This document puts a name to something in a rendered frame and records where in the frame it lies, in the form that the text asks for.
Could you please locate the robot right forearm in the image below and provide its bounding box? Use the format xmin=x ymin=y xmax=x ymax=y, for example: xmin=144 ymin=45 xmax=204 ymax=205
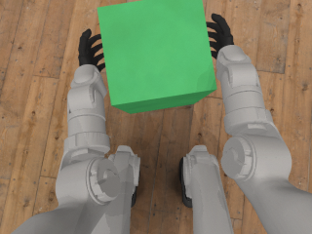
xmin=215 ymin=45 xmax=293 ymax=164

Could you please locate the robot left forearm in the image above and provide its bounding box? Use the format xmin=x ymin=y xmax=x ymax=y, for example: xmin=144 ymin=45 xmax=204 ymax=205
xmin=58 ymin=64 xmax=110 ymax=175

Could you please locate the robot left thigh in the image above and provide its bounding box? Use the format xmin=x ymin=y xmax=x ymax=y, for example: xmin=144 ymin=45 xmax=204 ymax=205
xmin=91 ymin=151 xmax=140 ymax=234

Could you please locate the carton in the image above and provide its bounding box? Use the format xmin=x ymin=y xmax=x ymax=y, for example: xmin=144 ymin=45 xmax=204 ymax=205
xmin=97 ymin=0 xmax=217 ymax=114

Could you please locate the robot right shin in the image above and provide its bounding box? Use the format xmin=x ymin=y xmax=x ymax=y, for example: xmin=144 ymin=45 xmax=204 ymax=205
xmin=185 ymin=145 xmax=220 ymax=198

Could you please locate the robot right upper arm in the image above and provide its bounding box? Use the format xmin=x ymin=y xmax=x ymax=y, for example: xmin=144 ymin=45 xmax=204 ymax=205
xmin=220 ymin=134 xmax=312 ymax=234

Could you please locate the left robot hand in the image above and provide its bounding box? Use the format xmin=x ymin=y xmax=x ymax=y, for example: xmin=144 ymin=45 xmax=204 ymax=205
xmin=78 ymin=28 xmax=105 ymax=72

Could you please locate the right robot hand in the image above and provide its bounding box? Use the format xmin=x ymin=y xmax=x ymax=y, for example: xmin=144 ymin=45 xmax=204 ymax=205
xmin=206 ymin=13 xmax=234 ymax=59

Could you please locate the robot left upper arm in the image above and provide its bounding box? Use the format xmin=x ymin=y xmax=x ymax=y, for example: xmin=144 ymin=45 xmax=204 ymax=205
xmin=11 ymin=156 xmax=122 ymax=234

